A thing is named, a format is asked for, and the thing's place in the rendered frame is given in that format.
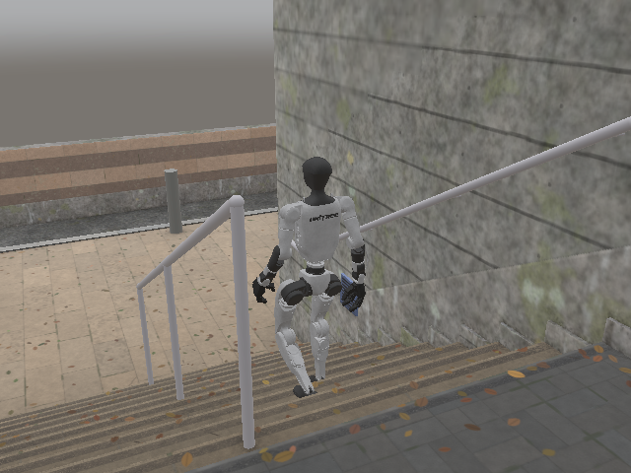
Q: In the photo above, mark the robot right upper arm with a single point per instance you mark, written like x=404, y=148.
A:
x=351, y=223

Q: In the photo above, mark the robot right hand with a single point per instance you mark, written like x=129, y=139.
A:
x=351, y=292

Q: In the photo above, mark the robot right forearm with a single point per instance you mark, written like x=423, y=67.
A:
x=358, y=265

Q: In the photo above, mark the robot left hand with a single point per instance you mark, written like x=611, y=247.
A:
x=260, y=290

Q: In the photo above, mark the robot left forearm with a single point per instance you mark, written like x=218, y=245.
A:
x=271, y=269

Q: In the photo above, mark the left robot shin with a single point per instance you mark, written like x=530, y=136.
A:
x=294, y=360

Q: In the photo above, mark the left robot foot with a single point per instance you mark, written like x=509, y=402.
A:
x=299, y=391

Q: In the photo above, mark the robot left upper arm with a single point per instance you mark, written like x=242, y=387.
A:
x=288, y=215

